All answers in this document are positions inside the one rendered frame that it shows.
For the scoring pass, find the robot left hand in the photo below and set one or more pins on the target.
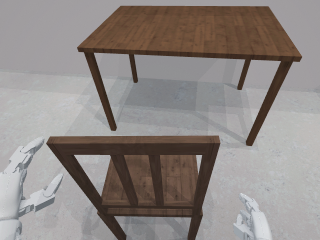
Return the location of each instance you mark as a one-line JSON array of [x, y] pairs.
[[11, 184]]

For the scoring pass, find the robot right hand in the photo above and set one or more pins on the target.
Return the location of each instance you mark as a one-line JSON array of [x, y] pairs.
[[257, 223]]

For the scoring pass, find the chair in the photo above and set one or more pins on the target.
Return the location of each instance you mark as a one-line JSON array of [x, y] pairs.
[[147, 176]]

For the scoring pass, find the table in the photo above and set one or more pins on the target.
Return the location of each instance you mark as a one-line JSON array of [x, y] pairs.
[[223, 32]]

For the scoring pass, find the robot left forearm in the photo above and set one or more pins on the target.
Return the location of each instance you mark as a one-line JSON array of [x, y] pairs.
[[10, 229]]

